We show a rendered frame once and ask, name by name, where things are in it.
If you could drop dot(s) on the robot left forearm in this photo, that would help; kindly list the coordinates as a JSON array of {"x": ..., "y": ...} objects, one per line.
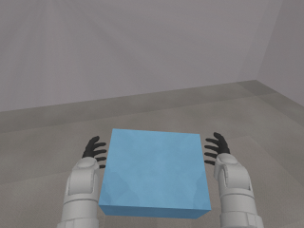
[{"x": 81, "y": 195}]

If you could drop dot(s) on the robot right hand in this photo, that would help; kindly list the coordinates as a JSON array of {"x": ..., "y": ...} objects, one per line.
[{"x": 222, "y": 147}]

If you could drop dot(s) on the carton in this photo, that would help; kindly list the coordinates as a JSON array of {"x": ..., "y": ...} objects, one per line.
[{"x": 154, "y": 174}]

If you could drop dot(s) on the robot left hand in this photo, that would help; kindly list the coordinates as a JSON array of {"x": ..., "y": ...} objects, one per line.
[{"x": 89, "y": 150}]

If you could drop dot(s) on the robot right forearm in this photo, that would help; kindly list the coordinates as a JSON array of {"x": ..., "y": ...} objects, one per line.
[{"x": 237, "y": 200}]

